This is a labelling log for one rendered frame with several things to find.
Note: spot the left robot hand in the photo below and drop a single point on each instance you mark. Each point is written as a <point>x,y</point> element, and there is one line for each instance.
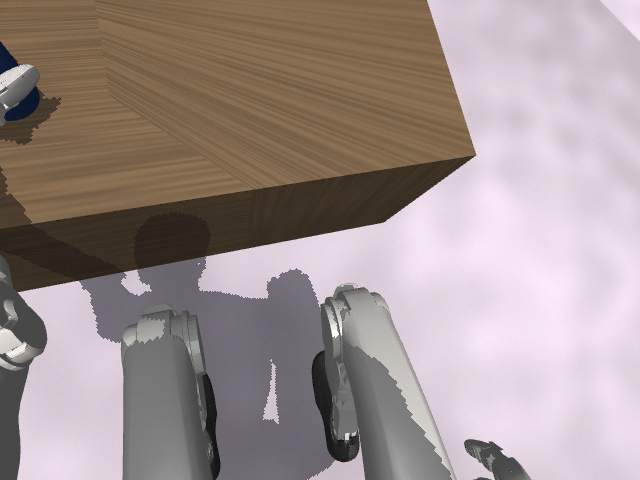
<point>15,85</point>

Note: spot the right robot hand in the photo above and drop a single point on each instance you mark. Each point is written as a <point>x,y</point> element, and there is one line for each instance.
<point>493,458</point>

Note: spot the left robot foot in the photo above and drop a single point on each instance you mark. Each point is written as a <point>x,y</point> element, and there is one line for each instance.
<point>210,428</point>

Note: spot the can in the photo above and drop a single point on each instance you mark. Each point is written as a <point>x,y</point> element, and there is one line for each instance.
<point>30,103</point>

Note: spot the left robot arm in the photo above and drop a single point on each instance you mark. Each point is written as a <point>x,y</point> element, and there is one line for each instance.
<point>23,337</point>

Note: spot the right robot foot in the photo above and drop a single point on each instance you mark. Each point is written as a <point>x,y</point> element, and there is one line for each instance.
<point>343,451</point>

